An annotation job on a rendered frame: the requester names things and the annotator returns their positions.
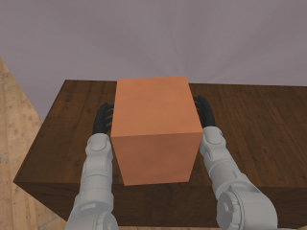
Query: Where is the left robot hand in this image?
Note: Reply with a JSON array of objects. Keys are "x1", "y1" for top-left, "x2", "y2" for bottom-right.
[{"x1": 92, "y1": 103, "x2": 114, "y2": 135}]

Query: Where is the pedestal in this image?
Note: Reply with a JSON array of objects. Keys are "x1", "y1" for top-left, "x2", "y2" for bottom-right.
[{"x1": 13, "y1": 80, "x2": 307, "y2": 229}]

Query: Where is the right robot forearm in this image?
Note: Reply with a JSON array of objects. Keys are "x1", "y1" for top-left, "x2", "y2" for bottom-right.
[{"x1": 200, "y1": 126, "x2": 278, "y2": 225}]

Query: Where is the carton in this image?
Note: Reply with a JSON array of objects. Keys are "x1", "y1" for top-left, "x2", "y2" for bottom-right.
[{"x1": 110, "y1": 76, "x2": 203, "y2": 186}]

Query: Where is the right robot upper arm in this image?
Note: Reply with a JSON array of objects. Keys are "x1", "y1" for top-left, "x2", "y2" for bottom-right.
[{"x1": 216, "y1": 189, "x2": 296, "y2": 230}]

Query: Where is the left robot upper arm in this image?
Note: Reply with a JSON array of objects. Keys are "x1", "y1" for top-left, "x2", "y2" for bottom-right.
[{"x1": 64, "y1": 210, "x2": 119, "y2": 230}]

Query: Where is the right robot hand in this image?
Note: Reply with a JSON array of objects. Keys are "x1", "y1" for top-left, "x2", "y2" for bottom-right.
[{"x1": 193, "y1": 95, "x2": 216, "y2": 128}]

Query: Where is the left robot forearm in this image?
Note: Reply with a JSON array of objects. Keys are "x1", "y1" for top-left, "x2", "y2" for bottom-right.
[{"x1": 65, "y1": 133, "x2": 114, "y2": 227}]

